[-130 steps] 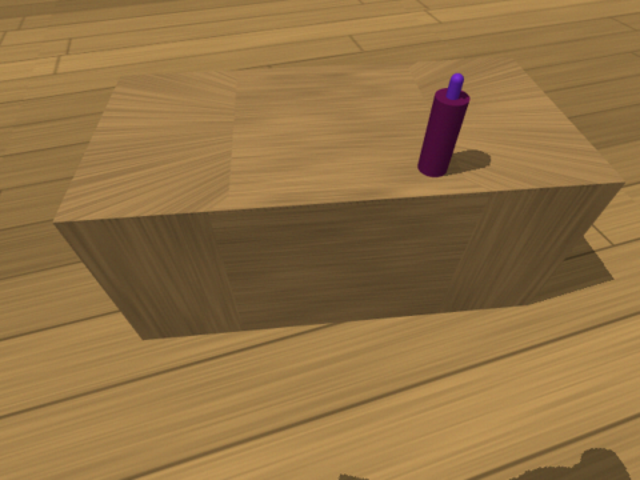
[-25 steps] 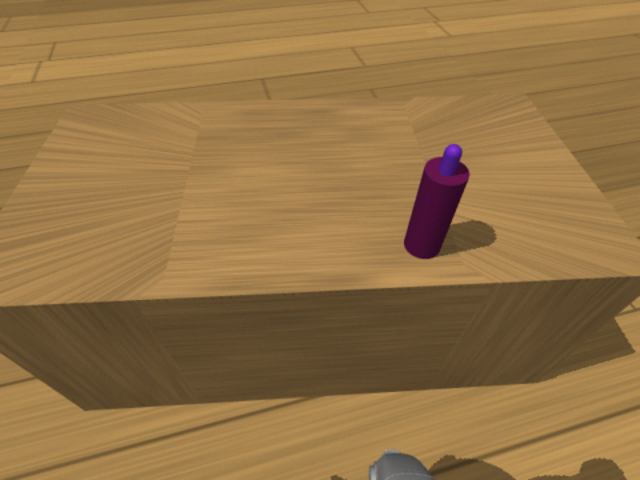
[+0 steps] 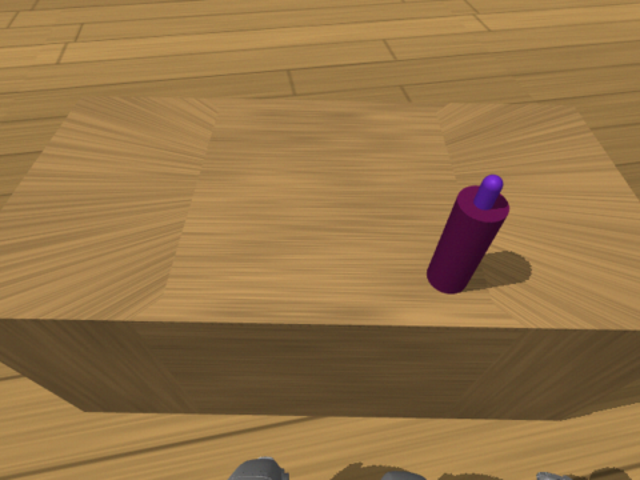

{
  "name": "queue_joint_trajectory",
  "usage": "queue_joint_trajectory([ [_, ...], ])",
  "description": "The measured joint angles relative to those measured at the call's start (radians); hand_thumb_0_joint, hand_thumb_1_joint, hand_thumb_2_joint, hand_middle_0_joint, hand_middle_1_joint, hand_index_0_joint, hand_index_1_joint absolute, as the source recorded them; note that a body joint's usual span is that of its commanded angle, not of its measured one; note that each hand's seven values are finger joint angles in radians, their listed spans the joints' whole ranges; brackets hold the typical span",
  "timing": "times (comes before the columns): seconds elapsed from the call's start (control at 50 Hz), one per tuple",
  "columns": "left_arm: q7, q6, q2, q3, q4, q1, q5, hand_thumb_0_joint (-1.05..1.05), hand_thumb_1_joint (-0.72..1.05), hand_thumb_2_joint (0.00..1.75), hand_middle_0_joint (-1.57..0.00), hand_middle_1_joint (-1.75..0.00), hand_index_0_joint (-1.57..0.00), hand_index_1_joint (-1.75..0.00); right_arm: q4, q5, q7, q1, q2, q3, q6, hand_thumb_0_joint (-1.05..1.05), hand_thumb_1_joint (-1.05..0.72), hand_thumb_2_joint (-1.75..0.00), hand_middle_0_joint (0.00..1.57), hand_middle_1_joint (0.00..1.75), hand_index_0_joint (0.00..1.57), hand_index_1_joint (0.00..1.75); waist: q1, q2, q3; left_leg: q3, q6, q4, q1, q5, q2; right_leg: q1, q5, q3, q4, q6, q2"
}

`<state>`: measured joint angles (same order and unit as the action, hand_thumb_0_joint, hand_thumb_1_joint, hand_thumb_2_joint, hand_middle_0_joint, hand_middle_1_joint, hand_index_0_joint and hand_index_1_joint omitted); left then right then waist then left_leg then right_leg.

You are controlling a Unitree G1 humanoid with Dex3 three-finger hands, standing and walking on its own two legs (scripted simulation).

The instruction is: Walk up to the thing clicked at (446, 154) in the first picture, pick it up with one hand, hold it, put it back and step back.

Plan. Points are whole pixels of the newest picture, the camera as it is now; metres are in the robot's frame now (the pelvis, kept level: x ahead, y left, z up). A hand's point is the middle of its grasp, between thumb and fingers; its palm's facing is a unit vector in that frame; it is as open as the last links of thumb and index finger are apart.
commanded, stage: walk up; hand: right
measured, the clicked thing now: (467, 234) +0.48 -0.22 -0.02
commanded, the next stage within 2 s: stand in 1.22 s
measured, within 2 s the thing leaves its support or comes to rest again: neither
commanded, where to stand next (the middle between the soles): +0.07 +0.01 m, yaw -1 degrees
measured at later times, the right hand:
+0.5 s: hand out of the picture +0.13 -0.24 -0.12, palm faces -0.02 +0.94 -0.33, open 7.4 cm
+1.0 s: hand out of the picture +0.11 -0.24 -0.12, palm faces +0.02 +0.94 -0.33, open 7.4 cm
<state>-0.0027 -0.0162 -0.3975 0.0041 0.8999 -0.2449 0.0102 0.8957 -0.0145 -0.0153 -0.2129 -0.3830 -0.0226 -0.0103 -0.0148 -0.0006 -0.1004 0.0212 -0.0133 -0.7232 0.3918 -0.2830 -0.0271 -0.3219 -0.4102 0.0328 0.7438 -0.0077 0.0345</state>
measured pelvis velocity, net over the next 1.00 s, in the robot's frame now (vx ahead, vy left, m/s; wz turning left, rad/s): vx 0.03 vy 0.01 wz -0.01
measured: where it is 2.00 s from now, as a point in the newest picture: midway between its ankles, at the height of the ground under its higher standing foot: outside the picture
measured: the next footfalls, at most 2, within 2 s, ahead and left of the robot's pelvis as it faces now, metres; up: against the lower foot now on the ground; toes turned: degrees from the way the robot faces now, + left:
none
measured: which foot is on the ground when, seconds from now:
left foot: down 0.00-1.00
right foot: down 0.00-1.00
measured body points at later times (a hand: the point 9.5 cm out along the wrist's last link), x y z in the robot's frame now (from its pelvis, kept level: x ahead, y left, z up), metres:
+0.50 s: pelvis +0.03 +0.01 +0.03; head +0.04 +0.01 +0.48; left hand +0.11 +0.32 -0.10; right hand +0.13 -0.29 -0.10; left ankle +0.07 +0.12 -0.71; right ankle +0.02 -0.13 -0.71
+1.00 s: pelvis +0.03 +0.01 +0.03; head +0.04 +0.01 +0.48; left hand +0.12 +0.31 -0.10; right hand +0.10 -0.29 -0.10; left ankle +0.07 +0.12 -0.71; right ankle +0.02 -0.13 -0.71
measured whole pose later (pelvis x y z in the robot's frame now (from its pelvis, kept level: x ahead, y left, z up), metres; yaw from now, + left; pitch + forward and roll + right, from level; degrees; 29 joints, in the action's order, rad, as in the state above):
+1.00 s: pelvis +0.03 +0.01 +0.03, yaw -1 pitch -2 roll +0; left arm -0.01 -0.01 -0.35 0.00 1.17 -0.08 -0.01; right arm 1.17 -0.01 -0.01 -0.08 -0.34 -0.02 0.00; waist 0.01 0.00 -0.05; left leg 0.04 -0.01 -0.34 0.16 -0.14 -0.01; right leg -0.08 -0.19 0.02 0.31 0.04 0.04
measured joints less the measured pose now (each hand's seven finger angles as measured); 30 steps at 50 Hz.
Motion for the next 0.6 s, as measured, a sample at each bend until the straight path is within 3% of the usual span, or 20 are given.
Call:
queue_joint_trajectory([
  [0.04, 0.0, -0.009, 0.007, -0.004, 0.024, 0.012, -0.005, 0.01, 0.91, 0.9, -0.21, -0.3, -0.2, -0.3, 0.015, 0.007, -0.001, 0.025, 0.008, 0.009, 0.007, 0.0, -0.91, -0.9, 0.2, 0.3, 0.2, 0.29, 0.001, -0.003, 0.007, -0.008, 0.007, 0.003, -0.007, -0.003, -0.007, 0.024, 0.076, 0.006, -0.047, 0.017, -0.008],
  [0.1, -0.003, -0.015, 0.014, -0.013, 0.06, 0.027, -0.012, 0.01, 0.91, 0.9, -0.21, -0.3, -0.21, -0.3, 0.04, 0.01, -0.004, 0.059, 0.022, 0.018, 0.01, 0.0, -0.91, -0.9, 0.2, 0.3, 0.2, 0.29, 0.001, 0.002, 0.022, -0.005, 0.01, 0.042, -0.029, 0.008, -0.004, 0.045, 0.073, 0.005, -0.081, 0.027, -0.005],
  [0.36, 0.0, -0.021, 0.017, -0.02, 0.178, 0.123, -0.006, 0.01, 0.91, 0.9, -0.21, -0.3, -0.21, -0.3, 0.163, 0.017, -0.005, 0.16, 0.033, 0.026, 0.004, 0.0, -0.91, -0.9, 0.2, 0.3, 0.2, 0.29, -0.002, -0.011, 0.026, 0.007, 0.006, 0.215, -0.135, 0.076, 0.004, 0.15, 0.148, -0.001, -0.264, 0.036, -0.001],
  [0.6, -0.004, -0.01, 0.03, -0.017, 0.239, 0.171, -0.012, 0.0, 0.91, 0.9, -0.21, -0.3, -0.2, -0.3, 0.247, 0.011, -0.005, 0.167, 0.028, 0.018, 0.01, 0.0, -0.91, -0.9, 0.2, 0.3, 0.2, 0.29, 0.011, -0.01, 0.037, 0.019, 0.004, 0.343, -0.205, 0.133, 0.013, 0.214, 0.207, -0.009, -0.387, 0.043, 0.005],
])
